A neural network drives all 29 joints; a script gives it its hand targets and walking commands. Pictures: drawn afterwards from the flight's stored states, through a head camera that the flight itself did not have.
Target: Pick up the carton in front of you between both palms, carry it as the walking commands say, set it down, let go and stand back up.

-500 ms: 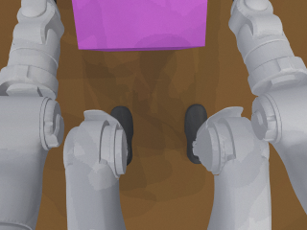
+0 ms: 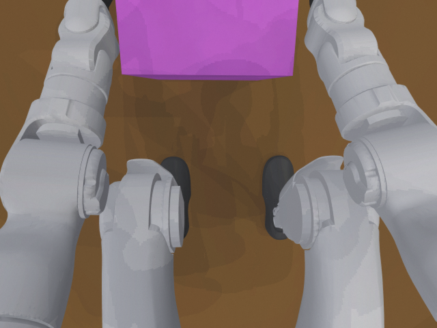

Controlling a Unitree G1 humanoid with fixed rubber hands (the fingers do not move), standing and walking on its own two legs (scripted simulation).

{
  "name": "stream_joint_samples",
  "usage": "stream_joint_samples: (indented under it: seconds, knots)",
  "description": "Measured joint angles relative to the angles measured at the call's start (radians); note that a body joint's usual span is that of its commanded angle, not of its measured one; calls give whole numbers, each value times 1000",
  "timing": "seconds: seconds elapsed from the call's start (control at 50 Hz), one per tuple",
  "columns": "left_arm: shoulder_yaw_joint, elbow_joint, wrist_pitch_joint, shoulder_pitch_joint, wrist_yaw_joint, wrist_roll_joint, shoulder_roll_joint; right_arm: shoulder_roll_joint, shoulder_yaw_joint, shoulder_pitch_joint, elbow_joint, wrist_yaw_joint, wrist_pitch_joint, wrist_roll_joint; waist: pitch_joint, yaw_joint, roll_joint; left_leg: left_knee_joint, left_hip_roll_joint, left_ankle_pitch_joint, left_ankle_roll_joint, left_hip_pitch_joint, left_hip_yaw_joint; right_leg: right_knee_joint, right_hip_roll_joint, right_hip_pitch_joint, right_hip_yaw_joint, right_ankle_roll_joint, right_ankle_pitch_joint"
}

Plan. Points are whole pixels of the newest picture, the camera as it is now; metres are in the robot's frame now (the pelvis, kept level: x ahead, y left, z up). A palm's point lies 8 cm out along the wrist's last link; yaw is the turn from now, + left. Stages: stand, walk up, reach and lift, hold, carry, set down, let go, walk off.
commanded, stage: reach and lift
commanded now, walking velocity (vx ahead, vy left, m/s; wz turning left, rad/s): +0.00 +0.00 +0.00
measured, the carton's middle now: (207, 11) +0.53 +0.04 -0.25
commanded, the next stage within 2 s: none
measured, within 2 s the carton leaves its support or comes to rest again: leaves its support in 0.28 s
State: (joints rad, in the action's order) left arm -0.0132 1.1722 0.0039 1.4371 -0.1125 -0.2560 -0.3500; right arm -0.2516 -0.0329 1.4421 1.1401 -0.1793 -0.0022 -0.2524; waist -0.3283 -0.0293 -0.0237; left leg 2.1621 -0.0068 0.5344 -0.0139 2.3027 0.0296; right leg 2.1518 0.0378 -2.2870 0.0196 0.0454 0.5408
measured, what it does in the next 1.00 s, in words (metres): rises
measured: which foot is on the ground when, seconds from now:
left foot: down 0.00-1.00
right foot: down 0.00-1.00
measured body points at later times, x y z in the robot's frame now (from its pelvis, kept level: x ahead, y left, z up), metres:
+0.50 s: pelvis +0.00 -0.01 +0.01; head +0.30 +0.03 +0.35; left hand +0.52 +0.19 -0.09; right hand +0.54 -0.11 -0.08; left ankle +0.12 +0.12 -0.34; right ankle +0.12 -0.13 -0.34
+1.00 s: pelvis +0.02 -0.01 +0.14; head +0.25 +0.02 +0.53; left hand +0.48 +0.20 +0.08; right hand +0.51 -0.11 +0.08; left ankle +0.12 +0.12 -0.34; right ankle +0.12 -0.13 -0.34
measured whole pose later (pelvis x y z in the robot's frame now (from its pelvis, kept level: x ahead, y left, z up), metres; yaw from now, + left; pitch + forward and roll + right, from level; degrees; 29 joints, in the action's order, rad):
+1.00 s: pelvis +0.02 -0.01 +0.14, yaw +3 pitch +42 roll -1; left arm -0.41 0.65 -0.38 0.91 -0.01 0.19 -0.02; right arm 0.06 -0.46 0.92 0.63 -0.10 -0.35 0.18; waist 0.21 -0.03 -0.03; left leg 1.68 -0.04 0.48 -0.04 1.94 0.06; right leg 1.70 0.09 -1.91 0.05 0.04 0.52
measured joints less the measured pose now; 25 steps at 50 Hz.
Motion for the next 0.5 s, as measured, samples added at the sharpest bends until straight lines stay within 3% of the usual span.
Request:
stream_joint_samples:
  seconds: [0.1,0.18,0.28,0.36,0.42,0.5]
  knots:
    - [-3,51,-6,42,3,18,2,16,-52,27,25,-34,-5,35,-8,-3,-9,-2,3,-3,-1,-6,-2,-1,3,2,2,-1,-5]
    - [-38,49,-55,60,6,67,9,24,-126,40,29,-20,-45,93,-11,-6,-19,17,7,3,1,-7,-7,19,9,-1,7,0,-3]
    - [-50,-43,-122,8,-8,70,23,30,-141,-2,-41,-17,-101,113,12,-5,-18,42,10,10,6,7,-11,42,17,-16,13,5,1]
    - [-59,-176,-174,-81,-36,74,51,39,-138,-77,-171,-37,-166,96,74,6,-25,42,-1,10,1,11,-5,45,25,-14,18,16,12]
    - [-112,-260,-222,-160,-27,128,90,88,-209,-174,-251,-25,-187,122,160,16,-36,23,-15,13,-9,-4,2,26,35,6,23,21,-13]
    - [-226,-299,-275,-244,7,251,167,158,-322,-274,-305,10,-233,228,294,0,-39,-40,-21,11,-17,-35,12,-29,40,38,21,19,27]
